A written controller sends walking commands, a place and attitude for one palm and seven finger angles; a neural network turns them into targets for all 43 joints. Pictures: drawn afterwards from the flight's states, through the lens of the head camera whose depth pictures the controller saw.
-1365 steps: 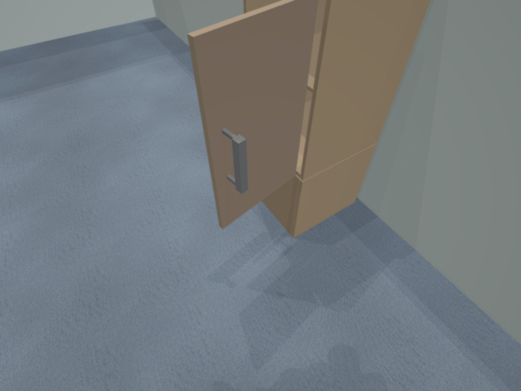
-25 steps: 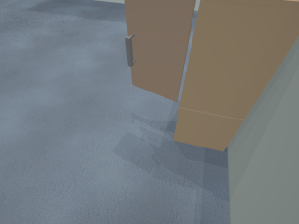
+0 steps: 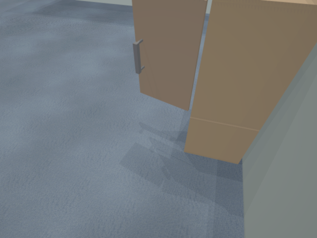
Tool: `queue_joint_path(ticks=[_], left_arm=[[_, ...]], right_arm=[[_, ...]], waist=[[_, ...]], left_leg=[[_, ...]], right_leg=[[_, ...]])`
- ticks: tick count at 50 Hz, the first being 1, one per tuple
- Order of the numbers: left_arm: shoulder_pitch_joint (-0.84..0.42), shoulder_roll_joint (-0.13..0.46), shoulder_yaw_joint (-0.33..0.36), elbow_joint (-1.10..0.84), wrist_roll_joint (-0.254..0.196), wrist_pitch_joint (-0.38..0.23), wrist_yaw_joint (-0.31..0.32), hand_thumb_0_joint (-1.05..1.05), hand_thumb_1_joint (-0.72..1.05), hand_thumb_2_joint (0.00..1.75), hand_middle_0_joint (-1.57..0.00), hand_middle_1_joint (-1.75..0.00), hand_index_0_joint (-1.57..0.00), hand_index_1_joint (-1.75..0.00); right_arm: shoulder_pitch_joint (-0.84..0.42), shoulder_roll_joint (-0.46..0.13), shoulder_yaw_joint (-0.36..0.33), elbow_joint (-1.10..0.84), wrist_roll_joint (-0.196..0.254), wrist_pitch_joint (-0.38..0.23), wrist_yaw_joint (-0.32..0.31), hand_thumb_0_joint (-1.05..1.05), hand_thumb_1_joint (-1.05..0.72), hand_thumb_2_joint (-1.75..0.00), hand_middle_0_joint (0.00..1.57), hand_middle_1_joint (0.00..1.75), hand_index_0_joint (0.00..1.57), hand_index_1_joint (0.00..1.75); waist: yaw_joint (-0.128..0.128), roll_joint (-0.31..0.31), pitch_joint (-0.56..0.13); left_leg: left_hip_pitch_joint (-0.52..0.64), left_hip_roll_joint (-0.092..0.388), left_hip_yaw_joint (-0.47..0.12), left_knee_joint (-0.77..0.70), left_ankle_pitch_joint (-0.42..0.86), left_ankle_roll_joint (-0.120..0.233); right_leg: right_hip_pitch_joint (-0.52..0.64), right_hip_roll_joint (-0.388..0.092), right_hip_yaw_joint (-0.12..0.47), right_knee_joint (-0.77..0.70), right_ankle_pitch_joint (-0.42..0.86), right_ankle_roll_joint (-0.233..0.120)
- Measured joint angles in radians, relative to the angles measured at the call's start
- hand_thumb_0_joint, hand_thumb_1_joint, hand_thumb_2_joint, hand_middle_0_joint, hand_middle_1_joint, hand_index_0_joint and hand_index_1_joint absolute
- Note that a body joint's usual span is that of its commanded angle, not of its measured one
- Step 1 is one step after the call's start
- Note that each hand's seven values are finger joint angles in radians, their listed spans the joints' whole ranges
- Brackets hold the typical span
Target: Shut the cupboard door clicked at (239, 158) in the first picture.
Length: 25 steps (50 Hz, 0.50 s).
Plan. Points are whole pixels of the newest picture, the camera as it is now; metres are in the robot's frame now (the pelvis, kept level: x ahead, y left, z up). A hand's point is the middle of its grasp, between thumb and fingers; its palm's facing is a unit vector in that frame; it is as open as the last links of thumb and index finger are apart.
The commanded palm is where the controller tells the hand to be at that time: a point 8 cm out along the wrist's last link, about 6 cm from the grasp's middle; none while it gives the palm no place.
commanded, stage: walk to a spot facing it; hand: left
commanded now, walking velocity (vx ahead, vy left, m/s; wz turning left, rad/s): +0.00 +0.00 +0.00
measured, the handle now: (139, 56) +0.97 +0.16 -0.07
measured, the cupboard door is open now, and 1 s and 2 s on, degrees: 75 75 75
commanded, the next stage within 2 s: none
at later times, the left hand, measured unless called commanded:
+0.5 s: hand out of the picture +0.00 +0.23 -0.20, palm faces +0.21 -0.95 -0.22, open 7.4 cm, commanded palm none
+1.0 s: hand out of the picture -0.06 +0.19 -0.17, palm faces +0.52 -0.81 -0.27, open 7.4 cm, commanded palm none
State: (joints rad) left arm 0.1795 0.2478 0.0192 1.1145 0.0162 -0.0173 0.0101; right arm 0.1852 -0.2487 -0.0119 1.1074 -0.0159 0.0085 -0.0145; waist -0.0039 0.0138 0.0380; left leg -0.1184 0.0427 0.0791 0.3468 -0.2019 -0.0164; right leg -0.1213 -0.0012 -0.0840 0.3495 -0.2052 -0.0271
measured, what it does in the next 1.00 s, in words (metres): steps on the spot, turning left: right foot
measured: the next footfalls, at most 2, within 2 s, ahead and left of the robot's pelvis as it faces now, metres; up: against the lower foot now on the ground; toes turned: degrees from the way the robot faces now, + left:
right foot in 0.76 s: +0.06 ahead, -0.11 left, +0.00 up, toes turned +22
left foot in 1.10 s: -0.09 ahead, +0.11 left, +0.00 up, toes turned +41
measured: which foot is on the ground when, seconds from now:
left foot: down 0.00-0.74, up 0.76-1.00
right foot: down 0.00-0.40, up 0.42-0.74, down 0.76-1.00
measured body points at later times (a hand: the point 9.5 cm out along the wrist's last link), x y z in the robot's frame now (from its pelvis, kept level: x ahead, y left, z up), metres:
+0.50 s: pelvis -0.02 +0.02 -0.02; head +0.03 +0.05 +0.43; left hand -0.01 +0.28 -0.18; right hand +0.06 -0.21 -0.17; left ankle -0.01 +0.13 -0.75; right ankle -0.02 -0.11 -0.70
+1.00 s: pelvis -0.02 -0.02 -0.01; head +0.03 +0.00 +0.44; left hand -0.09 +0.23 -0.15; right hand +0.19 -0.21 -0.16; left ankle -0.11 +0.09 -0.70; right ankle +0.02 -0.13 -0.75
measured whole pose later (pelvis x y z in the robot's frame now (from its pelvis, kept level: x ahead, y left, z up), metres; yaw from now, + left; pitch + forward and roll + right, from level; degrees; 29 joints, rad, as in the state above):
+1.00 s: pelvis -0.02 -0.02 -0.01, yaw +34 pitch +1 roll +2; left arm 0.19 0.20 0.05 0.89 0.04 0.01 0.02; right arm 0.17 -0.26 -0.09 0.90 -0.02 0.09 0.03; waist -0.03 -0.01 0.11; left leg -0.42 0.02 0.04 0.91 -0.45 -0.06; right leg -0.23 -0.12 -0.17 0.54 -0.31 0.00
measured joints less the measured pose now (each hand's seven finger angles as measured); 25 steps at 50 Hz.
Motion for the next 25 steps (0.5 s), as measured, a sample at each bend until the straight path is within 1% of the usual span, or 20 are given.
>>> queue_joint_path(ticks=[5,10,12,15,16,17,18,19,20,21,22,23,25], left_arm=[[-0.013,0.013,0.0,-0.001,0.0,0.003,-0.001,0.01,0.91,0.9,-0.2,-0.3,-0.2,-0.3],[-0.023,0.002,0.009,-0.031,-0.001,0.019,0.01,0.01,0.91,0.9,-0.2,-0.3,-0.2,-0.3],[-0.023,-0.009,0.014,-0.051,0.001,0.024,0.012,0.01,0.91,0.9,-0.2,-0.3,-0.2,-0.3],[-0.02,-0.027,0.023,-0.083,0.01,0.03,0.014,0.01,0.91,0.9,-0.2,-0.3,-0.2,-0.3],[-0.019,-0.031,0.026,-0.092,0.014,0.032,0.014,0.01,0.91,0.9,-0.2,-0.3,-0.2,-0.3],[-0.016,-0.033,0.028,-0.1,0.016,0.035,0.014,0.01,0.9,0.9,-0.2,-0.3,-0.2,-0.3],[-0.013,-0.034,0.03,-0.107,0.015,0.038,0.013,0.01,0.9,0.9,-0.2,-0.3,-0.2,-0.3],[-0.008,-0.035,0.031,-0.115,0.013,0.041,0.012,0.01,0.9,0.9,-0.2,-0.3,-0.2,-0.3],[-0.001,-0.038,0.032,-0.124,0.01,0.047,0.009,0.01,0.9,0.9,-0.2,-0.3,-0.2,-0.3],[-0.001,-0.036,0.034,-0.129,0.007,0.054,0.008,0.01,0.9,0.9,-0.2,-0.3,-0.2,-0.3],[-0.001,-0.032,0.036,-0.132,0.007,0.064,0.008,0.01,0.9,0.9,-0.2,-0.3,-0.2,-0.3],[-0.003,-0.03,0.04,-0.134,0.009,0.074,0.009,0.01,0.9,0.9,-0.2,-0.3,-0.2,-0.3],[-0.011,-0.029,0.047,-0.137,0.01,0.083,0.007,0.01,0.91,0.9,-0.2,-0.3,-0.2,-0.3]], right_arm=[[-0.011,-0.016,0.0,-0.004,0.0,0.002,0.001,0.01,-0.9,-0.9,0.2,0.3,0.2,0.3],[0.001,-0.006,-0.005,-0.028,-0.001,0.02,0.001,0.01,-0.9,-0.9,0.2,0.3,0.2,0.3],[0.011,0.003,-0.01,-0.04,0.0,0.031,0.004,0.01,-0.9,-0.9,0.2,0.3,0.2,0.3],[0.023,0.023,-0.021,-0.059,0.0,0.052,0.008,0.01,-0.9,-0.9,0.2,0.3,0.2,0.3],[0.026,0.031,-0.024,-0.067,0.002,0.057,0.011,0.01,-0.9,-0.9,0.2,0.3,0.2,0.3],[0.029,0.04,-0.026,-0.076,0.004,0.059,0.015,0.01,-0.9,-0.9,0.2,0.3,0.2,0.3],[0.033,0.048,-0.027,-0.086,0.004,0.059,0.018,0.01,-0.9,-0.9,0.2,0.3,0.2,0.3],[0.04,0.053,-0.027,-0.097,0.003,0.056,0.023,0.01,-0.9,-0.9,0.2,0.3,0.2,0.3],[0.049,0.052,-0.027,-0.11,-0.001,0.05,0.026,0.01,-0.9,-0.9,0.2,0.3,0.2,0.3],[0.048,0.06,-0.028,-0.116,-0.006,0.046,0.026,0.01,-0.9,-0.9,0.2,0.3,0.2,0.3],[0.045,0.068,-0.028,-0.121,-0.011,0.043,0.025,0.01,-0.9,-0.9,0.2,0.3,0.2,0.3],[0.045,0.076,-0.027,-0.126,-0.014,0.04,0.023,0.01,-0.9,-0.9,0.2,0.3,0.2,0.3],[0.05,0.084,-0.024,-0.135,-0.017,0.034,0.015,0.01,-0.9,-0.9,0.2,0.3,0.2,0.3]], waist=[[-0.002,0.0,0.001],[-0.01,0.0,0.01],[-0.012,0.005,0.02],[-0.011,0.002,0.044],[-0.011,-0.005,0.053],[-0.013,-0.014,0.061],[-0.015,-0.024,0.067],[-0.017,-0.03,0.07],[-0.019,-0.025,0.065],[-0.016,-0.037,0.07],[-0.014,-0.048,0.075],[-0.014,-0.054,0.077],[-0.018,-0.052,0.076]], left_leg=[[0.002,0.001,-0.004,-0.006,0.003,-0.003],[-0.047,-0.008,-0.036,0.058,-0.018,-0.004],[-0.089,-0.007,-0.051,0.131,-0.042,-0.005],[-0.173,-0.008,-0.049,0.348,-0.193,-0.01],[-0.19,-0.009,-0.043,0.393,-0.229,-0.011],[-0.197,-0.008,-0.034,0.403,-0.241,-0.014],[-0.193,-0.006,-0.023,0.379,-0.217,-0.016],[-0.181,-0.003,-0.016,0.324,-0.154,-0.015],[-0.18,-0.001,-0.028,0.277,-0.069,0.003],[-0.195,-0.014,-0.027,0.295,-0.063,0.021],[-0.204,-0.027,-0.025,0.307,-0.082,0.035],[-0.209,-0.037,-0.027,0.304,-0.095,0.044],[-0.211,-0.053,-0.043,0.265,-0.085,0.05]], right_leg=[[0.003,0.001,-0.004,-0.005,0.001,-0.002],[-0.03,-0.012,-0.035,0.056,-0.034,-0.002],[-0.042,-0.017,-0.058,0.087,-0.052,-0.004],[-0.054,-0.034,-0.097,0.134,-0.079,-0.004],[-0.057,-0.044,-0.108,0.151,-0.089,-0.001],[-0.061,-0.056,-0.119,0.17,-0.099,0.005],[-0.068,-0.07,-0.13,0.194,-0.112,0.012],[-0.081,-0.083,-0.14,0.228,-0.13,0.021],[-0.107,-0.092,-0.149,0.273,-0.151,0.031],[-0.141,-0.101,-0.126,0.344,-0.215,0.043],[-0.18,-0.097,-0.081,0.43,-0.271,0.047],[-0.22,-0.087,-0.04,0.515,-0.294,0.049],[-0.286,-0.067,0.015,0.64,-0.273,0.057]])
